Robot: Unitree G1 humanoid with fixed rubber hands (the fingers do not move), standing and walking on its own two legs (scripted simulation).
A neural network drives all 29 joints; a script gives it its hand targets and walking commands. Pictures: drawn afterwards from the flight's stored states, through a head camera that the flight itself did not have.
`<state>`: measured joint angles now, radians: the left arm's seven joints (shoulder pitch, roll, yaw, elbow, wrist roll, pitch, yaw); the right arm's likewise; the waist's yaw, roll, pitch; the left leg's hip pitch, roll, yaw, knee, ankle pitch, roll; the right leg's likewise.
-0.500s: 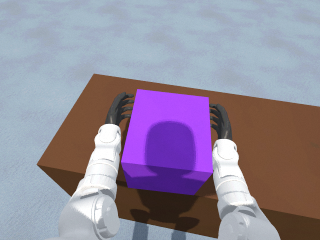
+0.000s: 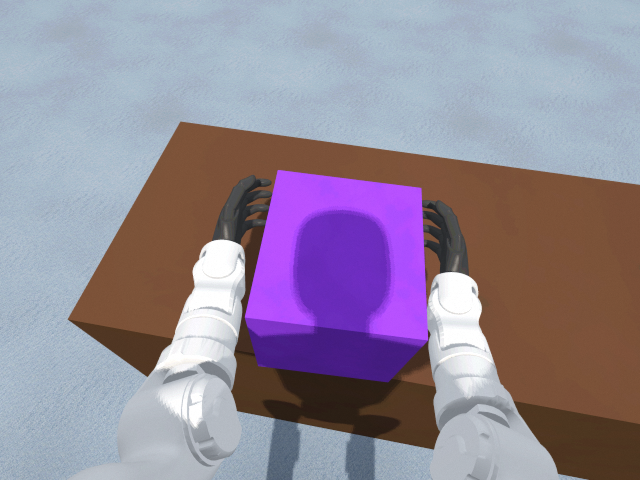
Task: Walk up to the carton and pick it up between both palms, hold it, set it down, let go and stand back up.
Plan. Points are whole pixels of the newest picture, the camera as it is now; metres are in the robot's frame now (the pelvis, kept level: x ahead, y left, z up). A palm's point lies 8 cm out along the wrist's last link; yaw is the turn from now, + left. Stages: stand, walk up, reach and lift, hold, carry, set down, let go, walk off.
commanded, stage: set down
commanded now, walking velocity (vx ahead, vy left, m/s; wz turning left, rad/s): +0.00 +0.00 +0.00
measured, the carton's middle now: (335, 281) +0.39 -0.01 -0.02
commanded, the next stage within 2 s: none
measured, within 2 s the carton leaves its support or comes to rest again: rests again in 0.36 s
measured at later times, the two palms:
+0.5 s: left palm (236, 245) +0.42 +0.13 +0.01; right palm (445, 272) +0.39 -0.15 +0.01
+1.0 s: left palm (233, 250) +0.42 +0.14 +0.01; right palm (443, 271) +0.39 -0.15 +0.01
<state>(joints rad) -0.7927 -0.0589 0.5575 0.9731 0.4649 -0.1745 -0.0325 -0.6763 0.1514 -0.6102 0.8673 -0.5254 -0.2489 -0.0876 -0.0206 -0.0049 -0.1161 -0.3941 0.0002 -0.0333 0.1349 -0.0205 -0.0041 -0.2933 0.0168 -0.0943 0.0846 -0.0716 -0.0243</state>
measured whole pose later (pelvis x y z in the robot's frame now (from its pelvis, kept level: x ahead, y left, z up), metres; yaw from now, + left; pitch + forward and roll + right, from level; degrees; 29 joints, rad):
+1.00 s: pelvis -0.01 +0.00 +0.00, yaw +0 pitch +23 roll -1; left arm -0.81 -0.06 0.63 1.03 0.54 -0.28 -0.01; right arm -0.72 0.18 -0.73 0.85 -0.66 -0.31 -0.04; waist -0.02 0.00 -0.15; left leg -0.55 0.00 -0.04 0.15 0.00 0.00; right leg -0.45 0.02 -0.09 0.11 -0.05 -0.02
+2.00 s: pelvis -0.01 +0.00 -0.01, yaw -3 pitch +26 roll -1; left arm -0.84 0.04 0.50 1.15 0.33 -0.34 0.04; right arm -0.78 0.11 -0.55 1.00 -0.38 -0.31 -0.09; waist -0.01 -0.02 -0.20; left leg -0.65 0.02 0.01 0.20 -0.02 0.00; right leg -0.58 0.03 -0.03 0.19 -0.07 -0.02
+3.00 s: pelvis -0.03 +0.01 -0.01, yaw -5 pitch +22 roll -1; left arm -1.03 0.31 0.01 1.29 -0.24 -0.20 0.02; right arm -1.01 -0.23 0.01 1.22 0.30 -0.11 -0.08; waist -0.03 -0.02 -0.27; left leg -0.67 0.03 0.01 0.36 -0.09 0.00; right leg -0.60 0.04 -0.01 0.32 -0.12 -0.02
